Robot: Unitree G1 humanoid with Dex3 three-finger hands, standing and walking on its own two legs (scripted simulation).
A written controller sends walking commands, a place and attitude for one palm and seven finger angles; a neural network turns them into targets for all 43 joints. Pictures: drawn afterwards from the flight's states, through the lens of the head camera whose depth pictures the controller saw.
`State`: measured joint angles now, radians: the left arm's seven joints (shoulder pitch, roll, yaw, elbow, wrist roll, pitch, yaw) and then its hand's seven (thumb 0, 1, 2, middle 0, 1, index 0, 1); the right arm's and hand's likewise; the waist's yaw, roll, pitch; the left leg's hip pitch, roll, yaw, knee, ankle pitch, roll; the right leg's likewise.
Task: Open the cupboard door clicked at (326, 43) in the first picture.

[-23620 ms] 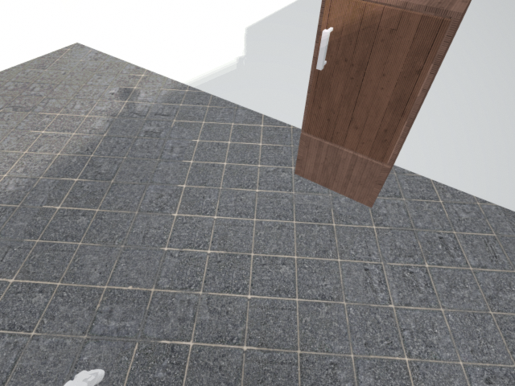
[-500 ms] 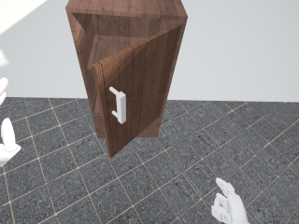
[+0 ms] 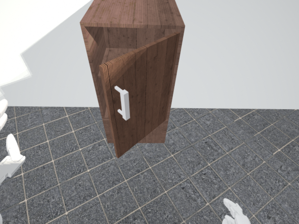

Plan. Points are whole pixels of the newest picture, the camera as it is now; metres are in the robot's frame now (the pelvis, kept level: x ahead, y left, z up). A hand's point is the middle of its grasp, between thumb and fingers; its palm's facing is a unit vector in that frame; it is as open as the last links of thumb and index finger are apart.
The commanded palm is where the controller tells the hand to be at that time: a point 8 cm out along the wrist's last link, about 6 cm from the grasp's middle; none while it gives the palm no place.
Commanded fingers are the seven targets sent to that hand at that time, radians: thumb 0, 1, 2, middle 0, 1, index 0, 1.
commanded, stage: stop stepping back and stand still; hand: left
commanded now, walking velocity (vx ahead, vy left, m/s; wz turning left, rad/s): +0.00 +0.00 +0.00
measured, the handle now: (121, 103) +0.55 +0.14 -0.03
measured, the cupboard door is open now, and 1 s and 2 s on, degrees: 44 44 44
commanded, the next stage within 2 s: let the arm hang, fingers relaxed in 0.76 s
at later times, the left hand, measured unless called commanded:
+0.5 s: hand (8, 157) +0.20 +0.29 +0.16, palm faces +0.44 -0.76 -0.47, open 7.4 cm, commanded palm +0.14 +0.32 +0.18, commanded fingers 0.00 0.90 0.90 -0.20 -0.30 -0.20 -0.30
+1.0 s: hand (46, 193) +0.20 +0.29 -0.03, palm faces +0.14 -0.87 -0.47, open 7.4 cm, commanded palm none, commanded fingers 0.00 0.90 0.90 -0.20 -0.30 -0.20 -0.30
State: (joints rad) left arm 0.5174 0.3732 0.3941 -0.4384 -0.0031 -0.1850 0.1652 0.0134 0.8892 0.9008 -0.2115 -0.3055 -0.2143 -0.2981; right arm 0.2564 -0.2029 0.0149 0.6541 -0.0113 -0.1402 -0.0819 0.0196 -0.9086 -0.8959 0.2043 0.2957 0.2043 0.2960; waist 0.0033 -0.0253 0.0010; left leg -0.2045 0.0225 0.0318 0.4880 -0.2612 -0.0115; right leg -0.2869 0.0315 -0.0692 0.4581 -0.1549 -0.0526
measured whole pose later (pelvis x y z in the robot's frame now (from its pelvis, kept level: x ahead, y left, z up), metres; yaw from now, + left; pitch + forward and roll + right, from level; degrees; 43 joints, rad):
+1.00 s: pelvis +0.01 +0.03 -0.01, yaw +2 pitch +1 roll +1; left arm 0.27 0.34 0.13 0.28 0.03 -0.02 0.02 0.00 0.90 0.90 -0.20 -0.30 -0.20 -0.30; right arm 0.12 -0.30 -0.02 0.79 -0.01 -0.06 0.01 0.01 -0.91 -0.90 0.21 0.30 0.21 0.30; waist 0.01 0.06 0.01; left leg -0.28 -0.05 0.02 0.55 -0.29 0.04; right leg -0.37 -0.03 -0.06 0.57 -0.22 -0.02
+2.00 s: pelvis +0.02 +0.01 +0.01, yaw +3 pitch -2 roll +1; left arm 0.15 0.21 0.02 1.13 0.01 -0.01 0.02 0.00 0.91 0.90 -0.20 -0.30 -0.21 -0.30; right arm 0.22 -0.22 0.00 1.12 -0.02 0.00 -0.02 0.01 -0.91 -0.90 0.20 0.30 0.20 0.30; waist 0.00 0.01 0.05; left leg -0.10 -0.01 -0.01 0.35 -0.22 0.00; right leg -0.19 0.01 -0.08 0.36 -0.15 -0.05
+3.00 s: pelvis +0.03 +0.00 +0.00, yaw -6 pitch -1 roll +2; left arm 0.17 0.21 0.07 1.04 0.02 0.07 -0.01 0.00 0.91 0.90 -0.20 -0.30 -0.20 -0.30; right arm 0.24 -0.19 -0.03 1.03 -0.03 0.02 -0.04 0.01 -0.91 -0.90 0.20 0.30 0.20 0.30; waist 0.01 -0.02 0.09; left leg -0.15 0.04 0.14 0.48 -0.32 -0.01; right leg -0.37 0.05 0.02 0.74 -0.37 -0.04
